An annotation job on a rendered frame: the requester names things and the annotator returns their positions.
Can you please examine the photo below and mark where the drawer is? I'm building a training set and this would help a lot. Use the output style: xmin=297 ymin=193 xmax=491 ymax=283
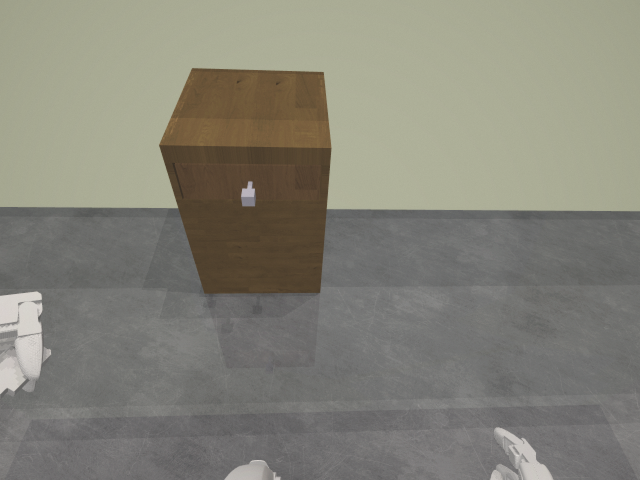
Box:
xmin=175 ymin=163 xmax=321 ymax=200

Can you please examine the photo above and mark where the cabinet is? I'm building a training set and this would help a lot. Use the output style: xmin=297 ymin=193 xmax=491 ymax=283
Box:
xmin=159 ymin=68 xmax=331 ymax=294

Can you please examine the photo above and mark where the handle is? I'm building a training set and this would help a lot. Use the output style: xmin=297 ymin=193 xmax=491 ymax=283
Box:
xmin=241 ymin=181 xmax=256 ymax=206

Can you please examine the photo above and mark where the left robot hand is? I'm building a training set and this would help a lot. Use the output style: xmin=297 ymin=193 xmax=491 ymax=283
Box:
xmin=0 ymin=292 xmax=51 ymax=399

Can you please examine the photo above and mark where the right robot hand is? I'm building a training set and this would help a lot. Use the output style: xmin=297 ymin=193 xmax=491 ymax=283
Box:
xmin=490 ymin=427 xmax=553 ymax=480

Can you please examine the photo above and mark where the left robot shin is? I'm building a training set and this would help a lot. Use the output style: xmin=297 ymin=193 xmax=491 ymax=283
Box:
xmin=249 ymin=460 xmax=269 ymax=468

